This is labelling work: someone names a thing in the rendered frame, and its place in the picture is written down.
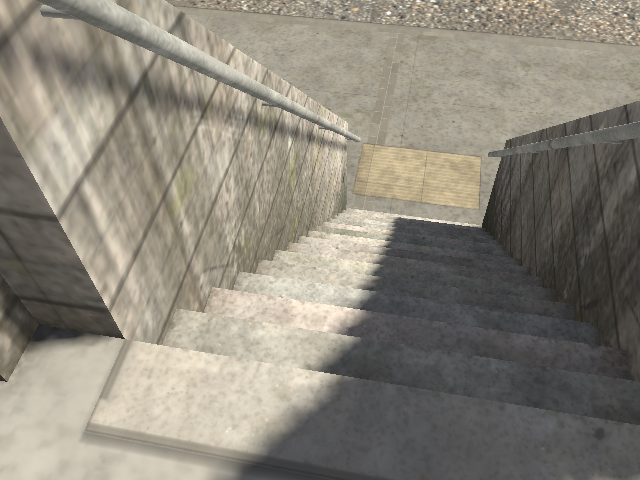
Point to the stairs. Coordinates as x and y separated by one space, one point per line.
417 302

